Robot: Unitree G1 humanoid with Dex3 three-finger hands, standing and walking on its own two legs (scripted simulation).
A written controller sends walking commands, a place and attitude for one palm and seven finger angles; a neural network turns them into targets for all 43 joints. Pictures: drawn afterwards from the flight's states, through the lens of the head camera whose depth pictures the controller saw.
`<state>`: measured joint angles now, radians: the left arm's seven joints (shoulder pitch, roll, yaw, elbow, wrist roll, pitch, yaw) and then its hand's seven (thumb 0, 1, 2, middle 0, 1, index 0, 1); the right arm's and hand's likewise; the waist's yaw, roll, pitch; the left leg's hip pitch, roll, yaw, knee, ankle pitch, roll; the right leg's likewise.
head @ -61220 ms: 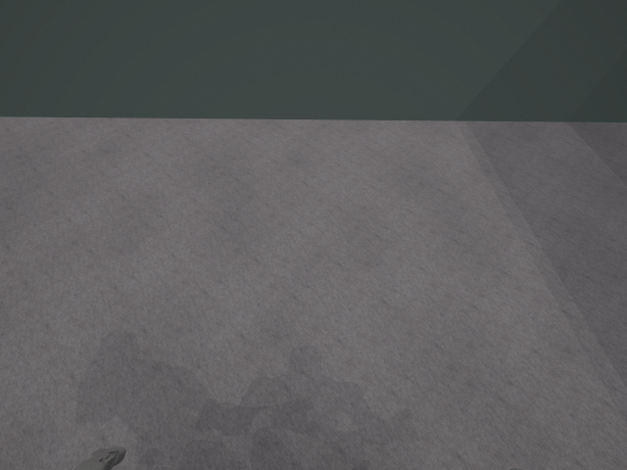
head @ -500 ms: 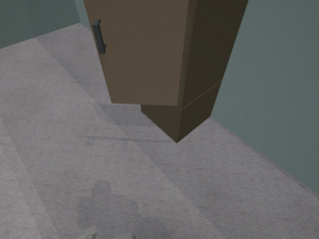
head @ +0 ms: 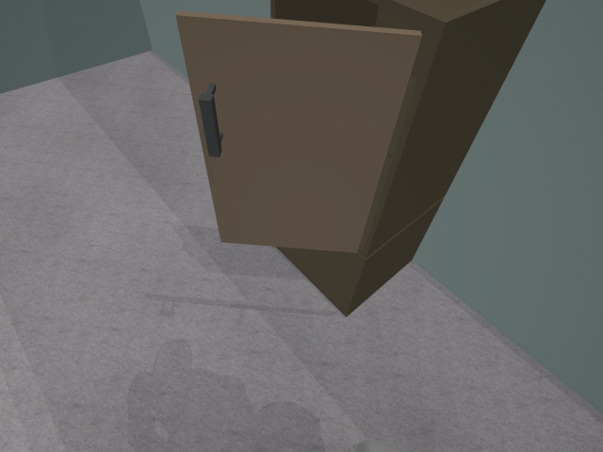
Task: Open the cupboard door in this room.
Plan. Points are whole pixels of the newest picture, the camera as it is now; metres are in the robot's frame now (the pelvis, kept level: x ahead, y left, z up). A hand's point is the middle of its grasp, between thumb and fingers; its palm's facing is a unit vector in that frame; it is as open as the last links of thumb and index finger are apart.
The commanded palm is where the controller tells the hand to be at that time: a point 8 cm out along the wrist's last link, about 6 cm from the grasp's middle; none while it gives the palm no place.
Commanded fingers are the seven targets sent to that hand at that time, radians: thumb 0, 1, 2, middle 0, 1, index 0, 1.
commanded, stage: take the last steps up to it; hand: left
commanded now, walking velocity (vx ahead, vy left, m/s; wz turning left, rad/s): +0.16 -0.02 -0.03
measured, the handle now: (213, 120) +0.64 +0.22 +0.06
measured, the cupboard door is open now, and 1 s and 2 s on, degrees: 45 45 45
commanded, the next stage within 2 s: come to a stop and stand still in 0.02 s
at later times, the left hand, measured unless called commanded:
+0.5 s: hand (203, 433) +0.17 +0.16 -0.19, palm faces +0.05 -0.98 -0.17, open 7.3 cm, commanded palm none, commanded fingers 0.00 0.90 0.90 -0.20 -0.30 -0.20 -0.30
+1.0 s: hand out of the picture +0.03 +0.14 -0.18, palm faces +0.03 -0.98 -0.18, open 7.4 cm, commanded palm none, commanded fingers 0.00 0.90 0.90 -0.20 -0.30 -0.20 -0.30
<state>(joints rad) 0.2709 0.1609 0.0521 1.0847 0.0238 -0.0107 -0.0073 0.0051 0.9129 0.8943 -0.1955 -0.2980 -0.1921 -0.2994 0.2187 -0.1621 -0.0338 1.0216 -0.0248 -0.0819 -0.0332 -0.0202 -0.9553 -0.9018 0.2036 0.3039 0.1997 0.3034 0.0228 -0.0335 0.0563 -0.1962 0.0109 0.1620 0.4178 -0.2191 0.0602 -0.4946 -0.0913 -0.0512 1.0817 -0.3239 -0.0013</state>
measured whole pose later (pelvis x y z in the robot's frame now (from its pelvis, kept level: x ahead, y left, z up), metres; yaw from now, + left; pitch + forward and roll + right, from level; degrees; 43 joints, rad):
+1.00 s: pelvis +0.05 -0.02 +0.00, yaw +0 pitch -1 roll +0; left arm 0.30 0.14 0.01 1.12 0.01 0.01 0.03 0.00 0.91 0.89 -0.20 -0.30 -0.19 -0.30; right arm 0.22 -0.17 -0.03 1.11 -0.01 0.01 -0.02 0.00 -0.91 -0.90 0.20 0.30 0.20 0.30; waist -0.01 0.00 0.02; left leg -0.25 0.04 0.11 0.45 -0.18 0.00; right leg -0.09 -0.01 -0.04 0.45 -0.33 0.00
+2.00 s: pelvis +0.05 +0.00 -0.01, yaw -1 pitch -1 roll +0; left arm 0.28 0.19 -0.01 1.03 0.02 0.00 0.04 0.00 0.91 0.89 -0.20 -0.30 -0.19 -0.30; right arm 0.22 -0.17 0.01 1.04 -0.02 -0.01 -0.02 0.00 -0.92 -0.90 0.20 0.30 0.20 0.30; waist 0.00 -0.02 0.02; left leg -0.28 0.03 0.11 0.56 -0.25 0.03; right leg -0.12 -0.03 0.00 0.52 -0.38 0.03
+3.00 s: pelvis +0.01 -0.02 -0.06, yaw +1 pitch +8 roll -2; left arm 0.24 0.34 0.36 0.12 -0.37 -0.27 -0.35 0.00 0.08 0.54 -0.26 -0.83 -0.26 -0.83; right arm 0.33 -0.23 0.03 0.60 0.03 -0.24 -0.08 0.01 -0.90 -0.90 0.21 0.30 0.20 0.30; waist -0.01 0.03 -0.10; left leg -0.75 0.07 0.02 0.95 -0.34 0.01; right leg -0.57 0.02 -0.06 0.93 -0.50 -0.01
